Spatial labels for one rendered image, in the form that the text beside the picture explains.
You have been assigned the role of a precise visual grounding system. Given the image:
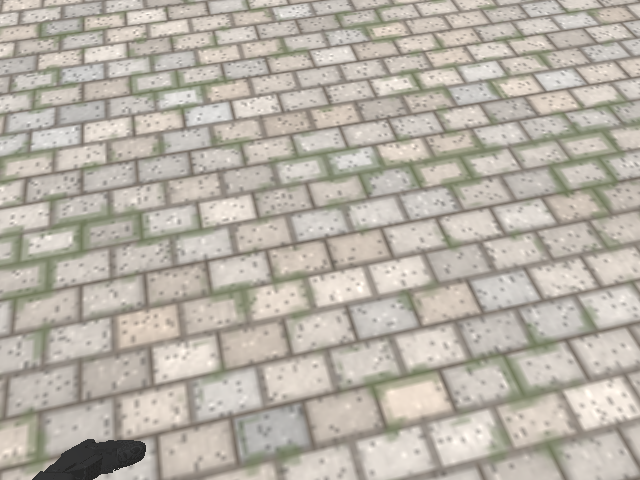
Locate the robot left hand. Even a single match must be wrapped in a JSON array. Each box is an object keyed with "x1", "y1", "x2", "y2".
[{"x1": 32, "y1": 439, "x2": 146, "y2": 480}]

